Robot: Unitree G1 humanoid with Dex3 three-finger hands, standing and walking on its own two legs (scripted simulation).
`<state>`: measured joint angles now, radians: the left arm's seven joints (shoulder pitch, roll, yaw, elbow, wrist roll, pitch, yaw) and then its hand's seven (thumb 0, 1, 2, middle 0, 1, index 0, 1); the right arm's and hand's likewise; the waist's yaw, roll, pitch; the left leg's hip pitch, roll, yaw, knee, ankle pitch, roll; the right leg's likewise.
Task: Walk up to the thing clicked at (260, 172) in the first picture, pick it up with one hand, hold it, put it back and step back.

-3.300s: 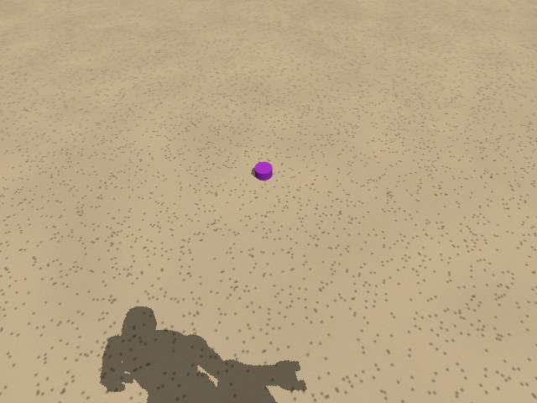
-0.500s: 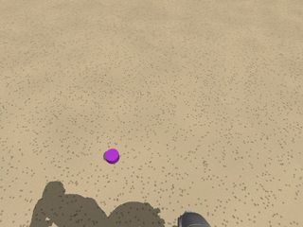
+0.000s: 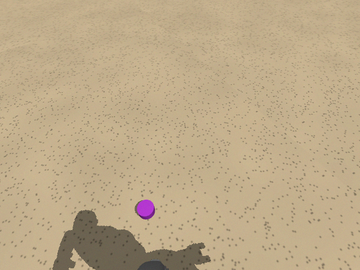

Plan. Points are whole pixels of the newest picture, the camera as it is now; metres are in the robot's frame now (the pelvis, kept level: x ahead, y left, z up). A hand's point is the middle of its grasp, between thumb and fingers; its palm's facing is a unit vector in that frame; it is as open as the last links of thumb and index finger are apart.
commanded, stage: walk up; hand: left
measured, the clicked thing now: (146, 209) +0.51 +0.26 -0.73
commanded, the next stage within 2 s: stand in 1.58 s
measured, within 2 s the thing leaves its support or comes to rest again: neither
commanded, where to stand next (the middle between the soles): +0.13 +0.01 m, yaw +0 degrees
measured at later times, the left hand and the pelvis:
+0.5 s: hand out of the picture +0.14 +0.26 -0.15, palm faces -0.06 -0.93 -0.37, open 7.4 cm; pelvis +0.07 +0.00 +0.00, yaw -1 degrees
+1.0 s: hand (98, 248) +0.19 +0.24 -0.13, palm faces -0.05 -0.95 -0.32, open 7.4 cm; pelvis +0.08 +0.00 +0.02, yaw -2 degrees
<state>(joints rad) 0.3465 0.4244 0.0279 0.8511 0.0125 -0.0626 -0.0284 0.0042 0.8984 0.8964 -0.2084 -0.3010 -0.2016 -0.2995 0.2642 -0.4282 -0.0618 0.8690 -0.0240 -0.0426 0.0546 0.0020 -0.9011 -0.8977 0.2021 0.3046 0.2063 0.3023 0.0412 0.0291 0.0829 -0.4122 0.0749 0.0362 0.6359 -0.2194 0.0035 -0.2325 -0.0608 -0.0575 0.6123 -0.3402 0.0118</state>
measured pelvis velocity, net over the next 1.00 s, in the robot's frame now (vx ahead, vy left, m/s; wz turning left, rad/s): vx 0.08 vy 0.00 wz -0.03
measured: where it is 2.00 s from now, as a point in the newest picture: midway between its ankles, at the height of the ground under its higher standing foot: outside the picture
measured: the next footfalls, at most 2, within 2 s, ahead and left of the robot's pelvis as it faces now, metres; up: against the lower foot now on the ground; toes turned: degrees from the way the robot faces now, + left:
left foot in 0.02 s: +0.13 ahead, +0.14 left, +0.00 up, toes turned +2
right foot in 0.32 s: +0.13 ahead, -0.13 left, +0.00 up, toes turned -3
